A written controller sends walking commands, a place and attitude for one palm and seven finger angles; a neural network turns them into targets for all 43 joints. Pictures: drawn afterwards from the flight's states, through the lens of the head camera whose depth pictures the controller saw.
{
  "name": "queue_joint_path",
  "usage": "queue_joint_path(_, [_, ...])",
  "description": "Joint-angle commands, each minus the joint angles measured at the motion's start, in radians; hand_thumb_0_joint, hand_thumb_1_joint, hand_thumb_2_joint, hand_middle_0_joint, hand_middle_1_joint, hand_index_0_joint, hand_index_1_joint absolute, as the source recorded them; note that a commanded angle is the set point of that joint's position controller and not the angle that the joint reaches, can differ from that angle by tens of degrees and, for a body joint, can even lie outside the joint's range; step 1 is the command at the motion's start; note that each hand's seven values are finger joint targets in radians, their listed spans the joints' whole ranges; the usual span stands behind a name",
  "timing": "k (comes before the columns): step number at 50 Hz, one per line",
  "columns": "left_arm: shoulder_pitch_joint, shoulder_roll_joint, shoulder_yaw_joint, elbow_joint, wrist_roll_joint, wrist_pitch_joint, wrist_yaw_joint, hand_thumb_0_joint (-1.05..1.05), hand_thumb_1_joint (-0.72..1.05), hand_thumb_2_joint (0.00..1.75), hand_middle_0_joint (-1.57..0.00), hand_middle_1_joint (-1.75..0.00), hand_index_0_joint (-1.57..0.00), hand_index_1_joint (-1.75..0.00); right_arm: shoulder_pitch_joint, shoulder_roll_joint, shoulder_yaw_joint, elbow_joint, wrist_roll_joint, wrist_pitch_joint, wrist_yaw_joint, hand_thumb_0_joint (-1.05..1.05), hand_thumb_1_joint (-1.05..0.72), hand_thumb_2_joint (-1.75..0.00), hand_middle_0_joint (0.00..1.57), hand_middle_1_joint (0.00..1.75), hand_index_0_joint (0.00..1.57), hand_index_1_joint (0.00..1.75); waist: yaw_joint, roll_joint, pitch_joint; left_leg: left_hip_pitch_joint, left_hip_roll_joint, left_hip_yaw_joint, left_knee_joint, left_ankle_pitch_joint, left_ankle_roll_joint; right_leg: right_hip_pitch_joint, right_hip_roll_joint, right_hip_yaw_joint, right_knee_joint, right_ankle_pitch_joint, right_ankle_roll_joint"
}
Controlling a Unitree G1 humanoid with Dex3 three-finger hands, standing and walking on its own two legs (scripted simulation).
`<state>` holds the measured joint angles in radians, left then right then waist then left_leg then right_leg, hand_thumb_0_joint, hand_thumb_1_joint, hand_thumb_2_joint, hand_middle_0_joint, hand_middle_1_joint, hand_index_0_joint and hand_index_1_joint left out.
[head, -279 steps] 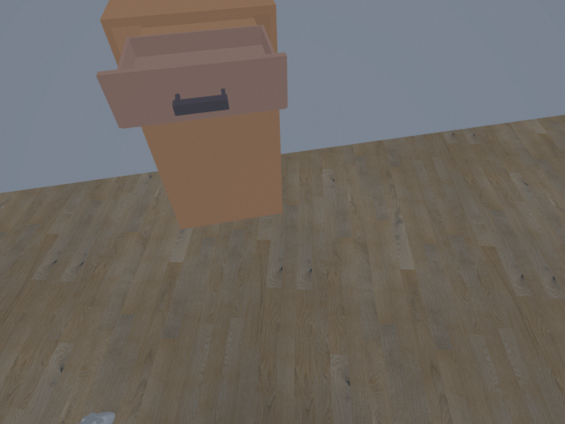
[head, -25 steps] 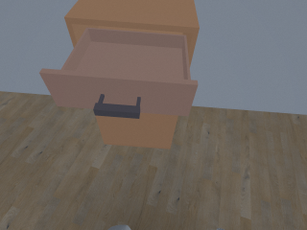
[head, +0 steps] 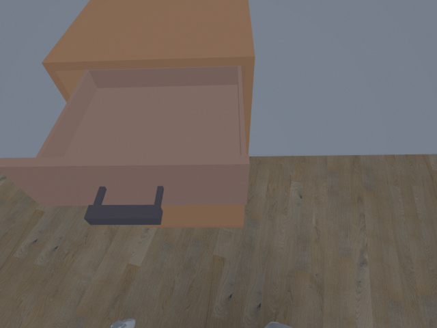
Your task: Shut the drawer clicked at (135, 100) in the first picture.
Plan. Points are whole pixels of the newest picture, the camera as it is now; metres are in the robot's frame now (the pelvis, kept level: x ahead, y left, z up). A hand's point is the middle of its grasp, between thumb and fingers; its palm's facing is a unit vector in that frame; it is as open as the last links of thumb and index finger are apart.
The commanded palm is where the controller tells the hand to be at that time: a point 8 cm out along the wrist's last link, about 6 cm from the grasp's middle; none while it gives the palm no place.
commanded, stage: come to a stop and stand still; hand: left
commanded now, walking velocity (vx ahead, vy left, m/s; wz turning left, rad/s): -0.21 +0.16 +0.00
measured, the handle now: (127, 203) +0.32 +0.18 +0.05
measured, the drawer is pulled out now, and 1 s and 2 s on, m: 0.28 0.28 0.28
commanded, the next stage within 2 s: look again from close up in 1.36 s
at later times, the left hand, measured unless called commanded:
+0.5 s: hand out of the picture -0.06 +0.25 -0.17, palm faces +0.06 -0.98 -0.18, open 7.3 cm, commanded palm none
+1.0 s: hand out of the picture -0.02 +0.19 -0.16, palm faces -0.01 -0.97 -0.24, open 7.3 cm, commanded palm none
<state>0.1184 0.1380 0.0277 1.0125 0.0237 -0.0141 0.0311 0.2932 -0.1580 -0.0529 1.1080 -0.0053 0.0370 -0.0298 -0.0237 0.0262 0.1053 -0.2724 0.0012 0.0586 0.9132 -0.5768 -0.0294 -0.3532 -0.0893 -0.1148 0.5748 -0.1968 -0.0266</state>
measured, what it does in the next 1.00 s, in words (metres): steps on the spot: left foot, then right foot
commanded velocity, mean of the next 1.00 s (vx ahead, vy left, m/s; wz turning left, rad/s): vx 0.04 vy -0.05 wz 0.00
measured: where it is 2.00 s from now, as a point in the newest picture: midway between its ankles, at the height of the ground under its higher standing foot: outside the picture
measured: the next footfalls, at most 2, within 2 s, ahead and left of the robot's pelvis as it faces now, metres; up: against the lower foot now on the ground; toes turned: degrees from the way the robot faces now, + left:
left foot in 0.26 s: -0.01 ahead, +0.16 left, +0.00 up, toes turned +2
right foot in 0.70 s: -0.04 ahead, -0.10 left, +0.00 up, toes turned -2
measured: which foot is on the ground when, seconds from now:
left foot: up 0.00-0.24, down 0.26-1.00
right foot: down 0.00-0.26, up 0.28-0.68, down 0.70-1.00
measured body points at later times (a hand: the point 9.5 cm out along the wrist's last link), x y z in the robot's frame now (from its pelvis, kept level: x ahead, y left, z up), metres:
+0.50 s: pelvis -0.05 +0.06 +0.02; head -0.05 +0.08 +0.47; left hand -0.06 +0.30 -0.15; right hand -0.04 -0.17 -0.13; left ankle -0.05 +0.16 -0.73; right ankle -0.08 -0.07 -0.66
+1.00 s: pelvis -0.05 +0.01 +0.00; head -0.04 -0.02 +0.45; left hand -0.02 +0.24 -0.14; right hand -0.06 -0.19 -0.17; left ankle -0.05 +0.15 -0.73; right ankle -0.08 -0.10 -0.73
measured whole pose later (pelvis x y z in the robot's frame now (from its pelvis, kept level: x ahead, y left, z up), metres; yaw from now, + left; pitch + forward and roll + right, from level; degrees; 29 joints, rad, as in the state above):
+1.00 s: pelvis -0.05 +0.01 +0.00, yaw -1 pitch -1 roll +1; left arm 0.27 0.15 0.00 1.08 0.01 -0.02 0.03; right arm 0.32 -0.14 0.02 1.09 -0.02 0.00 -0.02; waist -0.02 0.04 0.02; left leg -0.22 0.04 0.03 0.54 -0.30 -0.04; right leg -0.19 -0.01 -0.02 0.58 -0.37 -0.02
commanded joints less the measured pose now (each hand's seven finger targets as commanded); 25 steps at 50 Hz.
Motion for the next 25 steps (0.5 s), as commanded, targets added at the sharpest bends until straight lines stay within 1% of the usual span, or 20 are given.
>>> queue_joint_path(1, [0.101,0.225,0.068,-0.037,0.005,0.019,0.035,0.00,0.90,0.90,-0.20,-0.30,-0.20,-0.30,0.028,-0.065,-0.032,-0.078,0.002,0.013,-0.001,0.00,-0.90,-0.90,0.20,0.30,0.20,0.30,0.050,-0.133,-0.221,-0.142,0.013,-0.088,0.238,0.031,-0.016,0.248,-0.303,0.219,-0.150,0.824,-0.190])
queue_joint_path(2, [0.086,0.219,0.069,-0.053,0.007,0.020,0.035,0.00,0.90,0.90,-0.20,-0.30,-0.20,-0.30,0.021,-0.059,-0.030,-0.090,-0.003,0.020,0.003,0.00,-0.90,-0.90,0.20,0.30,0.20,0.30,0.046,-0.145,-0.210,-0.126,0.010,-0.086,0.221,0.052,-0.021,0.194,-0.288,0.212,-0.168,0.751,-0.178])
queue_joint_path(4, [0.055,0.220,0.070,-0.074,0.012,0.025,0.032,0.00,0.90,0.90,-0.20,-0.30,-0.20,-0.30,0.034,-0.054,-0.031,-0.099,-0.007,0.030,0.010,0.00,-0.90,-0.90,0.20,0.30,0.20,0.30,0.032,-0.198,-0.191,-0.091,0.007,-0.065,0.167,0.090,-0.024,0.118,-0.264,0.194,-0.215,0.528,-0.159])
queue_joint_path(7, [0.033,0.234,0.077,-0.094,0.021,0.035,0.025,0.00,0.90,0.90,-0.20,-0.30,-0.20,-0.30,0.046,-0.051,-0.025,-0.115,-0.006,0.015,0.018,0.00,-0.90,-0.90,0.20,0.30,0.20,0.30,0.033,-0.237,-0.177,-0.037,0.016,-0.041,-0.004,0.087,-0.009,0.081,-0.241,0.222,-0.270,0.165,-0.145])
queue_joint_path(8, [0.032,0.235,0.077,-0.093,0.021,0.038,0.022,0.00,0.90,0.90,-0.20,-0.30,-0.20,-0.30,0.055,-0.050,-0.022,-0.117,-0.007,0.007,0.019,0.00,-0.90,-0.90,0.20,0.30,0.20,0.30,0.029,-0.243,-0.175,-0.013,0.013,-0.026,-0.082,0.105,-0.002,0.072,-0.221,0.224,-0.283,0.049,-0.130])
queue_joint_path(9, [0.029,0.232,0.076,-0.093,0.020,0.042,0.018,0.00,0.90,0.90,-0.20,-0.30,-0.20,-0.30,0.080,-0.047,-0.018,-0.114,-0.006,-0.002,0.019,0.00,-0.90,-0.90,0.20,0.30,0.20,0.30,0.017,-0.241,-0.173,0.027,0.009,-0.005,-0.193,0.143,0.005,0.055,-0.197,0.215,-0.279,-0.047,-0.109])
queue_joint_path(10, [0.029,0.223,0.071,-0.089,0.013,0.047,0.015,0.00,0.90,0.90,-0.20,-0.30,-0.20,-0.30,0.112,-0.044,-0.013,-0.101,-0.006,-0.010,0.018,0.00,-0.90,-0.90,0.20,0.30,0.20,0.30,0.001,-0.234,-0.169,0.120,-0.001,0.017,-0.335,0.223,0.011,-0.009,-0.162,0.202,-0.264,-0.160,-0.074])
queue_joint_path(11, [0.035,0.202,0.060,-0.079,0.006,0.051,0.010,0.00,0.90,0.90,-0.20,-0.30,-0.20,-0.30,0.151,-0.049,-0.010,-0.085,-0.007,-0.017,0.016,0.00,-0.90,-0.90,0.20,0.30,0.20,0.30,-0.018,-0.187,-0.166,0.212,0.002,0.014,-0.468,0.271,0.010,-0.085,-0.121,0.177,-0.217,-0.302,-0.033])
queue_joint_path(12, [0.049,0.140,0.046,-0.083,-0.005,0.059,0.006,0.00,0.90,0.90,-0.20,-0.30,-0.20,-0.30,0.151,-0.100,-0.015,-0.089,-0.016,-0.026,0.014,0.00,-0.90,-0.90,0.20,0.30,0.20,0.30,-0.022,0.041,-0.095,0.147,0.090,-0.144,-0.617,0.112,0.034,-0.165,-0.033,0.132,-0.072,-0.368,0.014])
queue_joint_path(13, [0.055,0.081,0.034,-0.091,-0.017,0.063,0.002,0.00,0.90,0.90,-0.20,-0.30,-0.20,-0.30,0.086,-0.159,-0.018,-0.121,-0.031,-0.032,0.011,0.00,-0.90,-0.90,0.20,0.30,0.20,0.30,-0.015,0.281,0.007,-0.082,0.289,-0.416,-0.820,-0.142,0.102,-0.162,0.069,0.062,0.141,-0.291,0.060])
queue_joint_path(14, [0.039,0.107,0.042,-0.087,-0.008,0.069,-0.001,0.00,0.90,0.90,-0.20,-0.30,-0.20,-0.30,-0.028,-0.195,-0.019,-0.158,-0.034,-0.031,0.003,0.00,-0.90,-0.90,0.20,0.30,0.20,0.30,0.003,0.271,0.063,-0.260,0.346,-0.507,-0.892,-0.228,0.144,-0.111,0.059,0.146,0.253,-0.232,0.053])
queue_joint_path(15, [0.066,0.127,0.055,-0.061,0.001,0.074,-0.007,0.00,0.90,0.90,-0.20,-0.30,-0.20,-0.30,-0.088,-0.185,-0.015,-0.167,-0.035,-0.033,-0.002,0.00,-0.90,-0.90,0.20,0.30,0.20,0.30,0.037,0.237,0.082,-0.286,0.313,-0.453,-0.890,-0.191,0.129,-0.093,0.069,0.185,0.354,-0.177,0.051])
queue_joint_path(16, [0.120,0.132,0.057,-0.046,0.003,0.068,-0.016,0.00,0.90,0.90,-0.20,-0.30,-0.20,-0.30,-0.111,-0.167,-0.008,-0.170,-0.032,-0.041,-0.007,0.00,-0.90,-0.90,0.20,0.30,0.20,0.30,0.061,0.182,0.073,-0.254,0.293,-0.420,-0.863,-0.127,0.142,-0.103,0.078,0.190,0.418,-0.153,0.049])
queue_joint_path(17, [0.165,0.133,0.058,-0.018,0.003,0.060,-0.021,0.00,0.90,0.90,-0.20,-0.30,-0.20,-0.30,-0.118,-0.153,-0.002,-0.167,-0.027,-0.049,-0.009,0.00,-0.90,-0.90,0.20,0.30,0.20,0.30,0.074,0.123,0.057,-0.178,0.264,-0.350,-0.830,-0.030,0.143,-0.128,0.080,0.187,0.455,-0.124,0.053])
queue_joint_path(18, [0.190,0.124,0.053,0.000,0.004,0.054,-0.024,0.00,0.90,0.90,-0.20,-0.30,-0.20,-0.30,-0.095,-0.150,-0.004,-0.160,-0.024,-0.056,-0.011,0.00,-0.90,-0.90,0.20,0.30,0.20,0.30,0.066,0.078,0.028,-0.082,0.242,-0.294,-0.801,0.062,0.140,-0.159,0.085,0.170,0.471,-0.103,0.059])
queue_joint_path(19, [0.191,0.120,0.049,0.004,0.004,0.047,-0.025,0.00,0.90,0.90,-0.20,-0.30,-0.20,-0.30,-0.050,-0.144,-0.006,-0.147,-0.020,-0.061,-0.013,0.00,-0.90,-0.90,0.20,0.30,0.20,0.30,0.046,0.067,0.006,-0.006,0.232,-0.268,-0.784,0.128,0.138,-0.180,0.084,0.163,0.467,-0.094,0.063])
queue_joint_path(20, [0.188,0.120,0.047,0.005,0.004,0.042,-0.024,0.00,0.90,0.90,-0.20,-0.30,-0.20,-0.30,-0.009,-0.135,-0.007,-0.129,-0.019,-0.065,-0.017,0.00,-0.90,-0.90,0.20,0.30,0.20,0.30,0.031,0.075,-0.019,0.081,0.235,-0.263,-0.770,0.195,0.142,-0.206,0.079,0.164,0.449,-0.094,0.067])
queue_joint_path(21, [0.186,0.117,0.044,0.006,0.003,0.038,-0.025,0.00,0.90,0.90,-0.20,-0.30,-0.20,-0.30,0.012,-0.124,-0.005,-0.115,-0.015,-0.068,-0.021,0.00,-0.90,-0.90,0.20,0.30,0.20,0.30,0.023,0.063,-0.013,0.128,0.246,-0.253,-0.759,0.271,0.151,-0.225,0.071,0.162,0.432,-0.097,0.068])
queue_joint_path(22, [0.174,0.115,0.042,0.003,0.004,0.038,-0.024,0.00,0.90,0.90,-0.20,-0.30,-0.20,-0.30,0.050,-0.125,-0.006,-0.103,-0.017,-0.070,-0.024,0.00,-0.90,-0.90,0.20,0.30,0.20,0.30,0.008,0.070,-0.022,0.163,0.257,-0.259,-0.747,0.343,0.156,-0.221,0.066,0.160,0.412,-0.116,0.070])
queue_joint_path(25, [0.159,0.103,0.033,0.004,0.000,0.041,-0.023,0.00,0.90,0.90,-0.20,-0.30,-0.20,-0.30,0.104,-0.130,-0.008,-0.069,-0.019,-0.068,-0.032,0.00,-0.90,-0.90,0.20,0.30,0.20,0.30,-0.014,0.098,-0.066,0.257,0.287,-0.267,-0.701,0.549,0.185,-0.191,0.051,0.140,0.319,-0.181,0.071])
